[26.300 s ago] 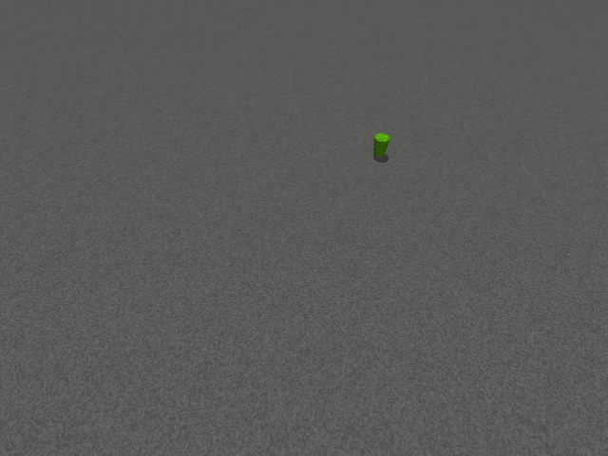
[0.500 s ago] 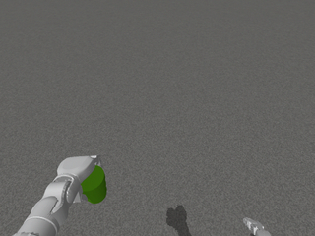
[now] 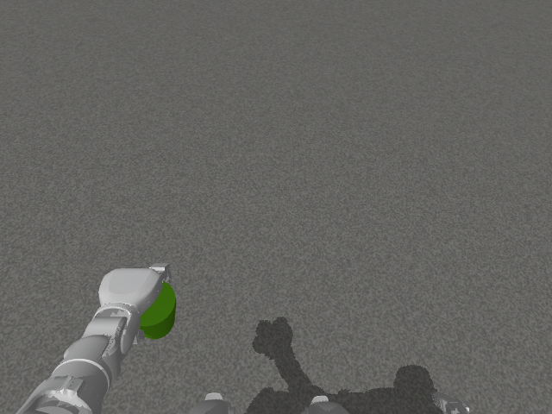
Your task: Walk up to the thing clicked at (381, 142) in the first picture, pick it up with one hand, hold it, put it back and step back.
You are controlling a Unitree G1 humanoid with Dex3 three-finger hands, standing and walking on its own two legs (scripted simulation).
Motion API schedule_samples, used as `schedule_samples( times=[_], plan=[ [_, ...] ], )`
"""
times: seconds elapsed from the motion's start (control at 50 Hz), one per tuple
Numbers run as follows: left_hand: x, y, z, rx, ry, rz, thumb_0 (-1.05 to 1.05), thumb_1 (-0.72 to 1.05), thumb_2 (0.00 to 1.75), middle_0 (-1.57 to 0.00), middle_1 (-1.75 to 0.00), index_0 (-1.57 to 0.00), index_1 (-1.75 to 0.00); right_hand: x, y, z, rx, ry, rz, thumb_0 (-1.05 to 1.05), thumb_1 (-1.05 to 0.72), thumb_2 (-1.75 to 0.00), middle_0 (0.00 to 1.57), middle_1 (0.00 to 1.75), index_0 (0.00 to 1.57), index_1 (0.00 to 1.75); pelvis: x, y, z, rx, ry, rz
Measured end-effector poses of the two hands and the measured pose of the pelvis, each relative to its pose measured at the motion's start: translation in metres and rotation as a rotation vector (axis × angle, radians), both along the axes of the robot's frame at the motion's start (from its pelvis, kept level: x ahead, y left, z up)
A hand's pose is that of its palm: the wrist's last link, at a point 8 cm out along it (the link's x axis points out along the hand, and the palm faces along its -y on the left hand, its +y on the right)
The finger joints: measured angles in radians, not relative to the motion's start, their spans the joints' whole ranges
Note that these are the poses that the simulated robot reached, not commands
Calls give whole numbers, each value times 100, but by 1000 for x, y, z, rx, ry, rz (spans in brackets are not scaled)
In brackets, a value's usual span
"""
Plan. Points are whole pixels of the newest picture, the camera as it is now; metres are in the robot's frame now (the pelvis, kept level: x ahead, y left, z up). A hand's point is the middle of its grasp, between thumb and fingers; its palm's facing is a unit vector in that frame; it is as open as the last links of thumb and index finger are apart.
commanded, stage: crouch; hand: left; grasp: from above
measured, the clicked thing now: (153, 313) +0.32 +0.21 -0.17
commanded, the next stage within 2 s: lower in 1.38 s
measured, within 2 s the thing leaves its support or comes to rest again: neither
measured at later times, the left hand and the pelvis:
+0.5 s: hand (174, 332) +0.34 +0.21 -0.36, palm faces -0.48 +0.01 -0.88, open 10.8 cm; pelvis -0.05 +0.01 -0.20, yaw -2 degrees
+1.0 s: hand (185, 334) +0.36 +0.21 -0.47, palm faces -0.45 -0.02 -0.89, open 10.8 cm; pelvis -0.05 +0.00 -0.29, yaw -4 degrees
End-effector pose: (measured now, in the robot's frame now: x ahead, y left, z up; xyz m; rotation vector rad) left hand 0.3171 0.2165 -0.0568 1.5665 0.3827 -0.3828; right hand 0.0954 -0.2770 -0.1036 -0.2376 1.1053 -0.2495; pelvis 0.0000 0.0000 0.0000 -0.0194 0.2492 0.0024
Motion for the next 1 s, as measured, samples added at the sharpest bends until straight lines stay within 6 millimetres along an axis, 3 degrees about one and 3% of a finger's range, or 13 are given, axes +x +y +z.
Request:
schedule_samples(
  times=[0.12, 0.24, 0.38, 0.5, 0.62, 0.82, 1.0],
  plan=[
    [18, -5, -62, 15, -47, -23, 2, -4, 75, -72, -93, -44, -78, -40, -9, -54, -47, 86, -40, 1, -90, -90, 20, 30, 21, 30, -14, 3, -53, -11, 130, -5],
    [34, -7, -124, 24, -72, 6, 3, -4, 73, -74, -91, -46, -76, -77, -4, -115, -55, 159, -74, 1, -90, -90, 20, 30, 20, 30, -29, 6, -110, -18, 237, -13],
    [36, -5, -196, 21, -21, 36, 3, -6, 74, -75, -90, -47, -76, -100, 11, -179, -21, 211, -66, 1, -90, -90, 20, 30, 21, 30, -44, 7, -166, -24, 317, -13],
    [28, -7, -247, -12, 18, 25, 2, -8, 77, -77, -90, -48, -76, -98, 18, -220, 2, 224, -32, 1, -90, -90, 20, 30, 21, 30, -49, 6, -201, -30, 362, -11],
    [27, -9, -284, -29, 10, 7, 1, -10, 81, -78, -90, -49, -76, -82, 15, -244, -4, 216, 23, 1, -90, -90, 20, 30, 21, 30, -47, 2, -226, -35, 397, -12],
    [48, -7, -327, -24, -35, 35, 0, -10, 81, -78, -89, -49, -76, -61, -1, -270, -35, 193, 90, 1, -91, -91, 20, 30, 21, 30, -45, -4, -262, -45, 418, -22],
    [49, -8, -359, -26, -18, 54, 0, -10, 81, -78, -89, -49, -76, -68, -1, -298, -10, 209, 84, 1, -91, -91, 20, 30, 21, 30, -49, -4, -288, -48, 412, -38]
  ],
)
